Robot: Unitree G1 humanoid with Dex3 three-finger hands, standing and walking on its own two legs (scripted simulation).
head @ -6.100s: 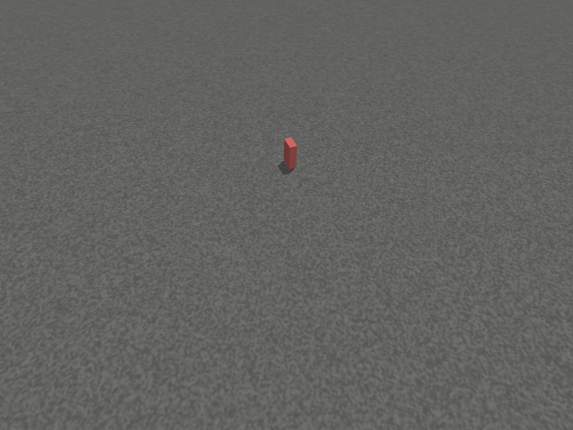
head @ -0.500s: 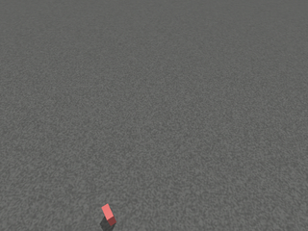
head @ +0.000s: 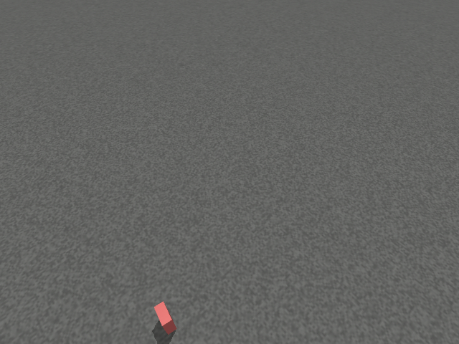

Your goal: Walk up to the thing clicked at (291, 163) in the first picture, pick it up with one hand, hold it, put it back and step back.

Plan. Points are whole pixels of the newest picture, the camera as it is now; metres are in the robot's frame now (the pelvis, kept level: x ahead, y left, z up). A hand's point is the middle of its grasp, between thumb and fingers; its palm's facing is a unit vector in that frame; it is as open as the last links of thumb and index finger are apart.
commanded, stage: stand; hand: left
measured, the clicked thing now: (165, 318) +0.33 +0.24 -0.71
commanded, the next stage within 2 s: none
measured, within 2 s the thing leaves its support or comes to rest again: neither
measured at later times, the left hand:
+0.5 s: hand out of the picture +0.05 +0.25 -0.15, palm faces -0.01 -0.94 -0.35, open 7.4 cm
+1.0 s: hand out of the picture +0.06 +0.25 -0.15, palm faces -0.02 -0.94 -0.35, open 7.4 cm
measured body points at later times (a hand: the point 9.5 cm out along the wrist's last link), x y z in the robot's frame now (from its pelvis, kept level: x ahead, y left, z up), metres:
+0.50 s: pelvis -0.02 -0.01 +0.00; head -0.01 -0.01 +0.45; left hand +0.05 +0.30 -0.13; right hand +0.05 -0.31 -0.14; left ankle -0.02 +0.13 -0.75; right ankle +0.00 -0.12 -0.75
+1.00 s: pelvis -0.02 -0.01 +0.00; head -0.01 -0.01 +0.45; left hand +0.06 +0.30 -0.13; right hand +0.06 -0.31 -0.13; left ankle -0.02 +0.13 -0.75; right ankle +0.00 -0.12 -0.75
